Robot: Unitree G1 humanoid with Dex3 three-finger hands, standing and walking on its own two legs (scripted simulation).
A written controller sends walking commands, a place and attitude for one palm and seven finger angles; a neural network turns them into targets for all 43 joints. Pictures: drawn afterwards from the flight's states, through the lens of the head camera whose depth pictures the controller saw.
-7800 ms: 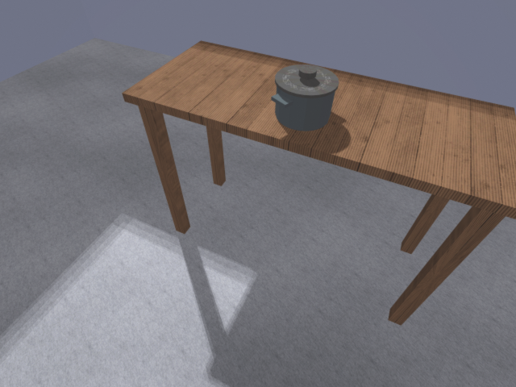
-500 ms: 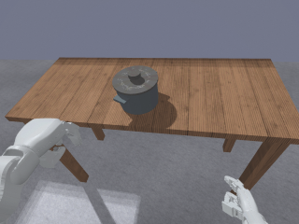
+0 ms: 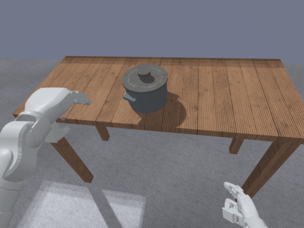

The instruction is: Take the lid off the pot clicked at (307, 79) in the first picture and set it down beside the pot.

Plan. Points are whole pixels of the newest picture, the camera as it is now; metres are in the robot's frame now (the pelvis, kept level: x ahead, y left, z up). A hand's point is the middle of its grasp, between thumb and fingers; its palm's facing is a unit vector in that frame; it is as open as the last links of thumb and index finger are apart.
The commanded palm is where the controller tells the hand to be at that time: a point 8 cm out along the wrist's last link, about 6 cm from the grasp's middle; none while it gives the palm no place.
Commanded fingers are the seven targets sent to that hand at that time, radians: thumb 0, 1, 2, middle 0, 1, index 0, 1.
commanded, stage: move the open hand above the knob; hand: left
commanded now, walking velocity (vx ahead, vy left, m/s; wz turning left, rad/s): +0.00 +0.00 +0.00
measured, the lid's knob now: (144, 72) +0.59 +0.10 +0.10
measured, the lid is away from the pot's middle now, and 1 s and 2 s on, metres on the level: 0.00 0.00 0.00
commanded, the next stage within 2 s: none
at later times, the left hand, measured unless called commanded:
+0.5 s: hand (94, 100) +0.38 +0.20 +0.16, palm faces -0.21 -0.02 -0.98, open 10.1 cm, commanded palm +0.36 +0.20 +0.23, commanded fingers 0.00 -0.34 1.53 -0.85 -0.08 -0.85 -0.08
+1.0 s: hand (112, 81) +0.45 +0.17 +0.16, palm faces -0.23 -0.04 -0.97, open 10.1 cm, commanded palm +0.44 +0.16 +0.23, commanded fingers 0.00 -0.34 1.53 -0.85 -0.08 -0.85 -0.08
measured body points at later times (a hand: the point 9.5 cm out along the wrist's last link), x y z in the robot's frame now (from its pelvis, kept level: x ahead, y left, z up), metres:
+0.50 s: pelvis +0.02 -0.02 +0.00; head +0.02 -0.07 +0.45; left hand +0.38 +0.20 +0.21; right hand +0.21 -0.26 -0.11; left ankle +0.08 +0.08 -0.74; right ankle -0.01 -0.14 -0.74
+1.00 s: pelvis +0.04 -0.03 +0.00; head +0.07 -0.07 +0.44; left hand +0.46 +0.17 +0.22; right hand +0.21 -0.27 -0.12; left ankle +0.08 +0.08 -0.74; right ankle -0.01 -0.14 -0.74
